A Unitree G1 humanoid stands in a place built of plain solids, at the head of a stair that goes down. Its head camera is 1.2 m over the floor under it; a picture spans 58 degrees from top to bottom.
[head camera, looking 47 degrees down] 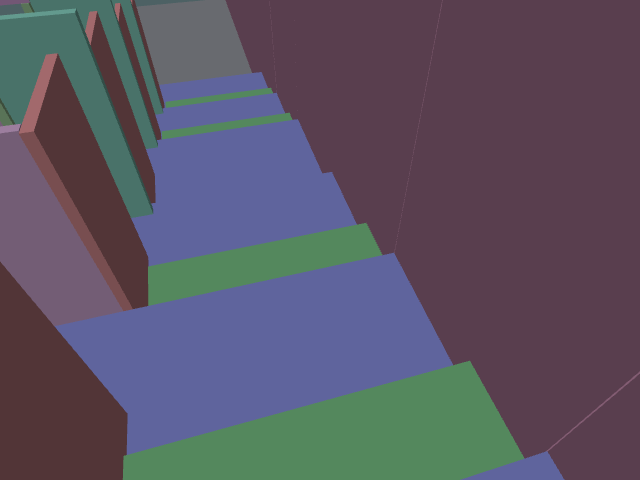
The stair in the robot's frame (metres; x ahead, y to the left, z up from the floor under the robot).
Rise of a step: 0.13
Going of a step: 0.48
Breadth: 1.11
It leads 16 degrees to the left of straight ahead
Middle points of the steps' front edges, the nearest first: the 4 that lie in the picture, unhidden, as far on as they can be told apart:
0.55 0.03 -0.13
1.14 0.20 -0.26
1.47 0.29 -0.40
2.07 0.46 -0.53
